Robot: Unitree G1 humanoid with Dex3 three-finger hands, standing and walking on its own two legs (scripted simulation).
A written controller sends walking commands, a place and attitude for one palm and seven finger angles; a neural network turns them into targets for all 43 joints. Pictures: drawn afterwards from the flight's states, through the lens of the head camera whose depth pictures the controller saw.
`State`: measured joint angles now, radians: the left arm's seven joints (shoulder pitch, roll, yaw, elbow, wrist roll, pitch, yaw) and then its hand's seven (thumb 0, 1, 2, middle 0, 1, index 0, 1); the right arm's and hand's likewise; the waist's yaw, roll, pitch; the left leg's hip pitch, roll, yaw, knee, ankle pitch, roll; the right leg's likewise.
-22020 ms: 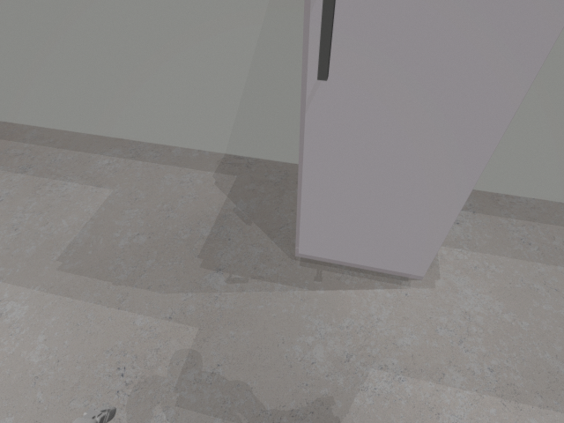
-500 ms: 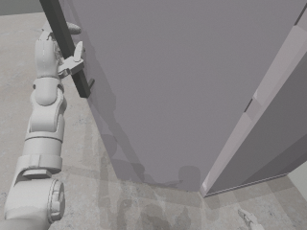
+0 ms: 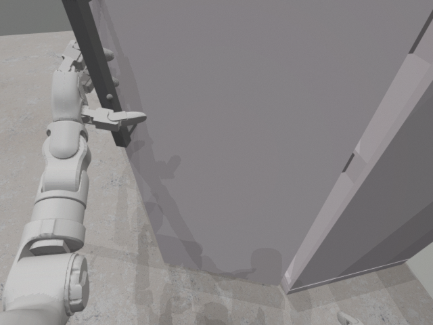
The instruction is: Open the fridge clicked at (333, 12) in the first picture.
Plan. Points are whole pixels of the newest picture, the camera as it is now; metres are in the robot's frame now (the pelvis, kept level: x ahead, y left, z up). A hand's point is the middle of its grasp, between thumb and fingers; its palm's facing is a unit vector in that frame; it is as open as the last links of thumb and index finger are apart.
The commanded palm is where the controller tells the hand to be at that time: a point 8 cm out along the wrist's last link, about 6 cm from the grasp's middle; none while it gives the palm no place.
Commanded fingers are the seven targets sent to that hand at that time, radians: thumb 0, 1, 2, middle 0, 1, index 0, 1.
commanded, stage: loosen the grip on the handle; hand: left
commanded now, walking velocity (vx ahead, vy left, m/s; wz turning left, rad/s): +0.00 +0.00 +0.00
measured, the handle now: (110, 78) +0.46 +0.20 +0.24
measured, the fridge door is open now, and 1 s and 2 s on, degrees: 66 66 66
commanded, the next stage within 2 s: slip the hand off the handle in 0.24 s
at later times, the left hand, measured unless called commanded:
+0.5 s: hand (80, 103) +0.41 +0.24 +0.22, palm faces +0.26 -0.95 -0.17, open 14.7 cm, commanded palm +0.38 +0.28 +0.22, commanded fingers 0.00 -0.55 0.20 -0.25 -1.15 -0.25 -1.15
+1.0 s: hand (47, 103) +0.41 +0.29 +0.22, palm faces +0.24 -0.96 -0.17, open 14.7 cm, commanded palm +0.36 +0.33 +0.22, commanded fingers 0.00 -0.55 0.20 -0.25 -1.15 -0.25 -1.15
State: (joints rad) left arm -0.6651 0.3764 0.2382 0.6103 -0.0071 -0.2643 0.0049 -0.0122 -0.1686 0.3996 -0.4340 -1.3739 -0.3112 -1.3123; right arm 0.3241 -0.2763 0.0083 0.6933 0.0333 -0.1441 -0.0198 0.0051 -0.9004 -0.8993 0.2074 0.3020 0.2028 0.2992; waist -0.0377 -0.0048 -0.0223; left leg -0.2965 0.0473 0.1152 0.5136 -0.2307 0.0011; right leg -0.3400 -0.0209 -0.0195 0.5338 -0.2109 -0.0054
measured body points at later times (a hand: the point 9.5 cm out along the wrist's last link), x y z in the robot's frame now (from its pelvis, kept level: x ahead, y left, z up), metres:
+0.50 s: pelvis +0.04 +0.00 +0.00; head +0.04 -0.01 +0.45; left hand +0.39 +0.29 +0.23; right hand +0.19 -0.24 -0.10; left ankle +0.03 +0.12 -0.73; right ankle +0.04 -0.12 -0.73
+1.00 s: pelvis +0.03 +0.01 +0.00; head +0.04 +0.01 +0.45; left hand +0.39 +0.34 +0.23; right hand +0.13 -0.24 -0.11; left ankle +0.03 +0.12 -0.73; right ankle +0.04 -0.12 -0.73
